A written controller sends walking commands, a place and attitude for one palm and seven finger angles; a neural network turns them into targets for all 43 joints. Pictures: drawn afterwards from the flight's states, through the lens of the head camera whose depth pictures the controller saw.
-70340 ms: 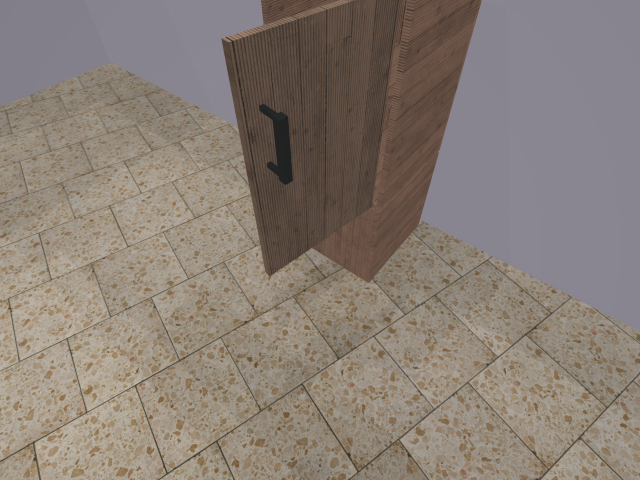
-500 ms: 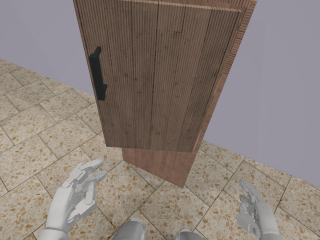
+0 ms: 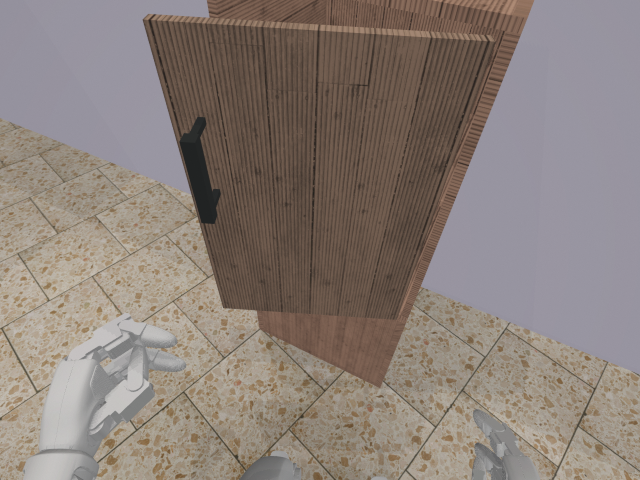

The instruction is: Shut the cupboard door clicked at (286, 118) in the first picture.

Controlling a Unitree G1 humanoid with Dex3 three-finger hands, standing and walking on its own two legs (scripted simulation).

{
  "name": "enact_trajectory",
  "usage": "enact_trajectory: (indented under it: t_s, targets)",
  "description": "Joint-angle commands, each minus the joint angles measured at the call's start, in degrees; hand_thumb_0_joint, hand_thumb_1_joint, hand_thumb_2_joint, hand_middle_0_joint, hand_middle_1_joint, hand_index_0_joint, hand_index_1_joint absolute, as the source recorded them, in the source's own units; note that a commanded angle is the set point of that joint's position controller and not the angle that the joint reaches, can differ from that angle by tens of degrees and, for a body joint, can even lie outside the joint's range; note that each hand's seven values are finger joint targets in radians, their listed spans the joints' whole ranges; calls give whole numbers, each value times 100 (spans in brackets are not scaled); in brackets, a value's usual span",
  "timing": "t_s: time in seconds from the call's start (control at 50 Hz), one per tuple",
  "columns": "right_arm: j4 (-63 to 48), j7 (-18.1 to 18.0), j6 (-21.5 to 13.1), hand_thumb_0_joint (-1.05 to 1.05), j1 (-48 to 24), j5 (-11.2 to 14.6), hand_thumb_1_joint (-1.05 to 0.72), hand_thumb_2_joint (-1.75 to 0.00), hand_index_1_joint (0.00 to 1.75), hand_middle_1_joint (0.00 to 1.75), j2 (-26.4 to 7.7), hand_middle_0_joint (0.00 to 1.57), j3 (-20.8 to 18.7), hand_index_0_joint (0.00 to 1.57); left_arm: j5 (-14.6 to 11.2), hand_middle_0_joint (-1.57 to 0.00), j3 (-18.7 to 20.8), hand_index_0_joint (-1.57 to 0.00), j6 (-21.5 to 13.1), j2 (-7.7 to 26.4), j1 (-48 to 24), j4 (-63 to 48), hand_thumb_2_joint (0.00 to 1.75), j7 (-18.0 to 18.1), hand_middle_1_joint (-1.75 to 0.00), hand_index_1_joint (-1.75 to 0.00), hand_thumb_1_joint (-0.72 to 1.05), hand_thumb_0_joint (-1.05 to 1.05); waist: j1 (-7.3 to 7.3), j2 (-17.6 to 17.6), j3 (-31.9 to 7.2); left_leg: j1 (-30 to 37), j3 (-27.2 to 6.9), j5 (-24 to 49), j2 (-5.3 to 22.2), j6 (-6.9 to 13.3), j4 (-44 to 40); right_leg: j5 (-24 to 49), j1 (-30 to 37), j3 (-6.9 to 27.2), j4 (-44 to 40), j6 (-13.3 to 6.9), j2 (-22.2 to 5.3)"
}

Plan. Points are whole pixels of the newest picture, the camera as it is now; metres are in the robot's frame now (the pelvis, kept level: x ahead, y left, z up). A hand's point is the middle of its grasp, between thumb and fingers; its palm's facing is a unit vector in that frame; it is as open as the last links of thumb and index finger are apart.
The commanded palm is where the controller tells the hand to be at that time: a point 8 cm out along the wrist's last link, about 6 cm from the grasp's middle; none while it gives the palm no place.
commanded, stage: raise the hand and make a fist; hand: left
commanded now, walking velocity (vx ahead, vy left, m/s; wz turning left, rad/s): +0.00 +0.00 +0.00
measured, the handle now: (204, 172) +0.48 +0.20 +0.13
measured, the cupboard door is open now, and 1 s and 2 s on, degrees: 23 23 23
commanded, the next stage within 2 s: bring the fist close to the handle in 1.02 s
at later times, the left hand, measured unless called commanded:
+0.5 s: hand (172, 307) +0.27 +0.19 +0.11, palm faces -0.05 -1.00 -0.04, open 3.1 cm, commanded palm +0.25 +0.25 +0.12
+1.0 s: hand (161, 300) +0.27 +0.19 +0.14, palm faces +0.05 -1.00 -0.05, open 3.1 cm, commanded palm +0.24 +0.23 +0.13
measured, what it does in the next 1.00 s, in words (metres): stands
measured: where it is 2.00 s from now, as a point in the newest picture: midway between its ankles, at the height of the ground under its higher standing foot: outside the picture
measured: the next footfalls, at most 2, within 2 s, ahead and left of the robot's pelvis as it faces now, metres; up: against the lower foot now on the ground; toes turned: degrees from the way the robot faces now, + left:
none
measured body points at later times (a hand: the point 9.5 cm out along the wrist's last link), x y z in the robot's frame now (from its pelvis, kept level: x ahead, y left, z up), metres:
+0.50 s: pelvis +0.06 +0.01 +0.02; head +0.08 +0.01 +0.47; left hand +0.27 +0.24 +0.12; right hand +0.26 -0.20 -0.04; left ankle +0.08 +0.08 -0.67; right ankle +0.03 -0.10 -0.67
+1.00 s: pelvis +0.04 -0.01 +0.03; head +0.05 -0.01 +0.48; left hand +0.26 +0.24 +0.14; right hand +0.21 -0.24 -0.03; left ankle +0.08 +0.08 -0.67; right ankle +0.03 -0.10 -0.67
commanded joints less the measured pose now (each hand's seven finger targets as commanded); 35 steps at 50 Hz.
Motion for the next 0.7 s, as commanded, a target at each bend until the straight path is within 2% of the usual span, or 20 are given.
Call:
enact_trajectory:
  t_s: [0.0,0.04,0.08,0.1,0.14,0.16,0.2,0.24,0.28,0.32,0.34,0.4,0.44,0.46,0.48,0.52,0.54,0.6,0.64,0.68]
  targets:
    - [-883,32,-591,0,-905,-13,-90,-90,30,30,-847,20,-320,20,5,-102,-282,-102,-1037,270,-725,-1158,90,-302,-120,-120,90,0,-185,319,-68,553,-672,-1274,196,-161,-1196,-873,-539,321,-1016,-27,-230]
    - [-905,19,-615,0,-802,53,-90,-90,30,30,-934,20,-384,20,-35,-106,-344,-106,-782,280,-372,-880,90,-652,-124,-124,90,0,-153,84,-312,685,-660,-980,189,-116,-1223,-639,-234,353,-1155,4,-236]
    - [-989,-32,-567,0,-732,124,-90,-90,30,30,-952,20,-440,20,-61,-110,-83,-110,-418,582,-279,-954,90,-841,-128,-128,90,0,-51,-86,-606,886,-614,-654,183,-92,-1294,-431,69,373,-1310,35,-254]
    - [-1014,-63,-533,0,-746,128,-90,-90,30,30,-939,20,-453,20,-82,-112,89,-112,-286,713,-346,-1142,90,-857,-130,-130,90,0,14,-25,-737,1029,-590,-435,179,-92,-1340,-230,233,344,-1317,36,-255]
    - [-1007,-111,-428,0,-794,93,-90,-90,30,30,-870,20,-460,20,-113,-115,669,-115,-96,1062,-359,-1342,90,-691,-134,-134,90,0,200,32,-882,1252,-586,83,181,-109,-1419,339,522,211,-1216,-3,-190]
    - [-1050,-118,-381,0,-799,88,-90,-90,30,30,-815,20,-433,20,-183,-117,636,-117,-104,891,-447,-1629,90,-602,-136,-136,90,0,199,184,-940,1459,-577,383,195,-141,-1477,664,590,112,-1150,-19,-185]
    - [-1013,-120,-308,0,-751,59,-90,-90,30,30,-730,20,-422,20,-301,-121,814,-121,-192,805,-560,-1778,90,-396,-140,-140,90,0,239,217,-999,1701,-519,1042,192,-207,-1441,1288,729,43,-1064,-34,-146]
    - [-948,-80,-266,0,-686,30,-90,-90,30,30,-720,20,-398,20,-305,-124,758,-124,-324,712,-689,-1789,90,-295,-144,-144,90,0,202,379,-935,1887,-501,1617,203,-262,-1358,1673,666,4,-997,-41,-118]
    - [-897,-15,-239,0,-583,29,-90,-90,30,30,-738,20,-395,20,-276,-128,442,-128,-345,457,-675,-1567,90,-392,-148,-148,90,0,76,398,-890,2053,-491,2122,239,-317,-1287,1948,572,-19,-999,5,-132]
    - [-892,23,-192,0,-525,55,-90,-90,30,30,-807,20,-407,20,-210,-130,121,-130,-209,298,-672,-1360,90,-614,-150,-150,90,0,-21,366,-811,2162,-534,2325,296,-351,-1306,1967,504,-34,-1060,39,-135]
    - [-889,27,-165,0,-501,68,-90,-90,30,30,-838,20,-428,20,-165,-130,44,-130,-70,286,-628,-1176,90,-739,-150,-150,90,0,-38,207,-783,2178,-531,2475,306,-305,-1292,2083,578,0,-1118,58,-145]
    - [-990,-11,-56,0,-508,124,-90,-90,30,30,-884,20,-444,20,-170,-130,173,-130,353,511,-717,-1093,90,-1008,-150,-150,90,0,-7,-80,-903,2156,-475,2315,277,-248,-1420,2262,895,32,-1308,86,-178]
    - [-990,-52,14,0,-603,104,-90,-90,30,30,-898,20,-427,20,-173,-130,602,-130,486,947,-954,-1266,90,-965,-150,-150,90,0,94,0,-995,2203,-440,2302,245,-230,-1473,2354,1123,71,-1360,50,-187]
    - [-1060,-58,50,0,-640,103,-90,-90,30,30,-843,20,-394,20,-211,-130,617,-130,488,863,-1054,-1417,90,-923,-150,-150,90,0,106,63,-1067,2303,-434,2345,229,-245,-1543,2372,1185,36,-1363,42,-193]
    - [-1075,-65,73,0,-666,93,-90,-90,30,30,-823,20,-371,20,-259,-130,822,-130,447,1008,-1224,-1523,90,-851,-150,-150,90,0,146,105,-1101,2352,-432,2335,220,-264,-1581,2381,1232,35,-1366,30,-184]
    - [-1065,-74,96,0,-720,81,-90,-90,30,30,-771,20,-321,20,-343,-130,964,-130,309,1003,-1484,-1633,90,-687,-150,-150,90,0,172,209,-1029,2430,-453,2204,232,-313,-1681,2203,1195,-3,-1403,3,-155]
    - [-1020,-87,95,0,-749,66,-90,-90,30,30,-788,20,-314,20,-351,-130,1081,-130,236,1126,-1626,-1682,90,-603,-150,-150,90,0,179,216,-993,2424,-436,2139,233,-294,-1676,2192,1218,27,-1443,-11,-152]
    - [-914,-55,53,0,-795,101,-90,-90,30,30,-787,20,-277,20,-402,-130,770,-130,152,757,-1823,-1333,90,-625,-150,-150,90,0,69,277,-799,2433,-436,1809,230,-296,-1777,1945,1130,13,-1552,-3,-154]
    - [-886,-38,34,0,-799,132,-90,-90,30,30,-840,20,-301,20,-388,-130,486,-130,288,519,-1503,-854,90,-788,-150,-150,90,0,36,41,-612,2328,-436,1583,234,-241,-1818,1836,1155,41,-1675,9,-166]
    - [-915,-32,15,0,-784,164,-90,-90,30,30,-863,20,-307,20,-361,-130,290,-130,512,427,-1297,-609,90,-980,-150,-150,90,0,68,50,-491,2201,-431,1335,217,-215,-1915,1707,1186,60,-1775,28,-208]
